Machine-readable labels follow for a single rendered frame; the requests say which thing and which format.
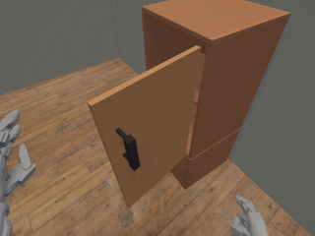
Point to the left robot hand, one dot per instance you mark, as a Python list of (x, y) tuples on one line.
[(21, 172)]

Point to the right robot hand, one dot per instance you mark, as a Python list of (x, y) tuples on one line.
[(252, 225)]

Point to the left robot forearm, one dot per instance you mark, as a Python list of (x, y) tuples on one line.
[(6, 228)]

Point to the handle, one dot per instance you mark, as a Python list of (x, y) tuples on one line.
[(131, 153)]

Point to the cupboard door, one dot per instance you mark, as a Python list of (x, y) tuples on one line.
[(155, 108)]

